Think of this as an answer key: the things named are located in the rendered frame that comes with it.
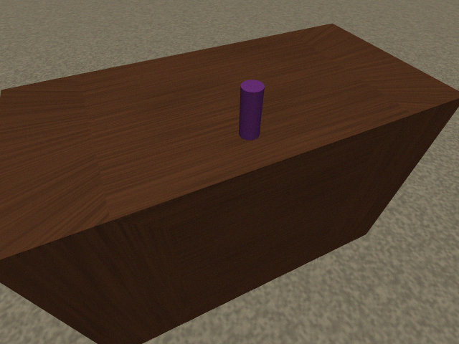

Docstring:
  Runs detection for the can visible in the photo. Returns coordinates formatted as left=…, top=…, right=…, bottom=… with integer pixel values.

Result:
left=239, top=80, right=265, bottom=140

